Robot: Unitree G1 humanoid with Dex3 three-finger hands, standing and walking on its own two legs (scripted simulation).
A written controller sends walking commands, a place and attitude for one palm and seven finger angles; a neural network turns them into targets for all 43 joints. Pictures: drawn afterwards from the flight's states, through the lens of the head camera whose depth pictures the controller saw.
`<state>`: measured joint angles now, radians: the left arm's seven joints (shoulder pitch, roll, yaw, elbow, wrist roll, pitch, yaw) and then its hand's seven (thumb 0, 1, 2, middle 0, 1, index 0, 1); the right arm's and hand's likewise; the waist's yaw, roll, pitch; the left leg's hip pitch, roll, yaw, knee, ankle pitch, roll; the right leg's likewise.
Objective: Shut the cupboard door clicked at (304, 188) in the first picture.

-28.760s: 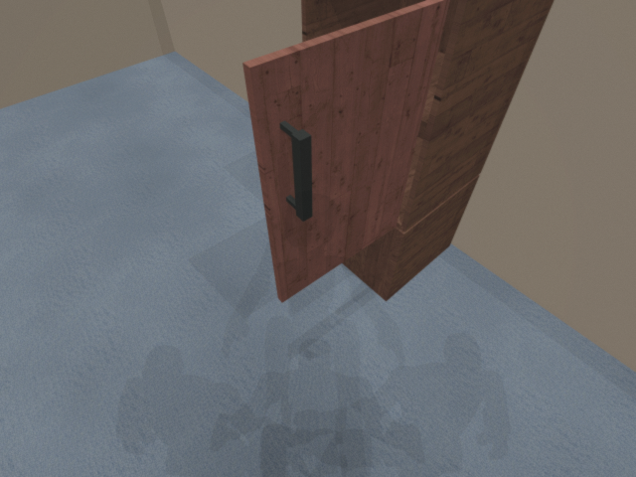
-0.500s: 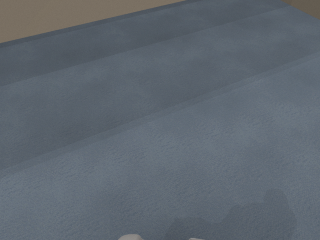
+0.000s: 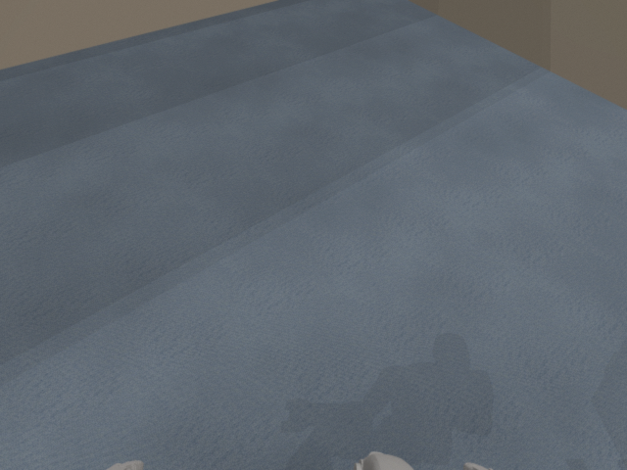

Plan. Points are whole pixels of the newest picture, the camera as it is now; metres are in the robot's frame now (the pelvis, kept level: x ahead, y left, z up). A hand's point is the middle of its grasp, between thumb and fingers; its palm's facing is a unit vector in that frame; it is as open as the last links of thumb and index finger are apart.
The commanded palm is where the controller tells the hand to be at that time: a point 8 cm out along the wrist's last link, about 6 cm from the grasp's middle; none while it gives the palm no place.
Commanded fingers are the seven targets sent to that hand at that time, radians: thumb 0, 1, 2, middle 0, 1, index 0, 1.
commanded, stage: turn to face it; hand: left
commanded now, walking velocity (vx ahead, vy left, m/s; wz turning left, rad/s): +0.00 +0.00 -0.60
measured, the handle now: out of the picture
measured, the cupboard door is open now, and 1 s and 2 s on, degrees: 57 57 57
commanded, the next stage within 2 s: none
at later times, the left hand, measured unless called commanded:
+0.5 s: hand (209, 444) +0.17 +0.17 -0.19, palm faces -0.29 -0.94 -0.19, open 7.4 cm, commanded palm none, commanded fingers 0.00 0.90 0.90 -0.20 -0.30 -0.20 -0.30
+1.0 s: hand (273, 395) +0.24 +0.08 -0.16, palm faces -0.58 -0.77 -0.28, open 7.4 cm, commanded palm none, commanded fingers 0.00 0.90 0.90 -0.20 -0.30 -0.20 -0.30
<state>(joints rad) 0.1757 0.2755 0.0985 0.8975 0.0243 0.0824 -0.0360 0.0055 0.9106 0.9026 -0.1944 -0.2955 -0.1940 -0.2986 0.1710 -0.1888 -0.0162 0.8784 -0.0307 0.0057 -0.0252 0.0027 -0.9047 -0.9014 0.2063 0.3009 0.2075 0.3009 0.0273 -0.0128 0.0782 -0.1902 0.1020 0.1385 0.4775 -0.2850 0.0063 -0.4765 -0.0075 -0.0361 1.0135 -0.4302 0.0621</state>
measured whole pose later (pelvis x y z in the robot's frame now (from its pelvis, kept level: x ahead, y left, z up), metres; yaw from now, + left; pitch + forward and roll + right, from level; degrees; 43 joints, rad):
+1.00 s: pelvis +0.02 -0.02 -0.02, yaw -36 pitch +1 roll -1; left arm 0.12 0.22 0.06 0.87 0.03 0.04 -0.02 0.00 0.91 0.90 -0.20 -0.30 -0.20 -0.30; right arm 0.24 -0.27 -0.06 0.94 -0.02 0.06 -0.01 0.01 -0.91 -0.90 0.21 0.30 0.21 0.30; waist -0.03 0.07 0.09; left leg -0.40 0.15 0.13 0.93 -0.51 -0.07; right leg -0.28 0.00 -0.06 0.62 -0.35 -0.03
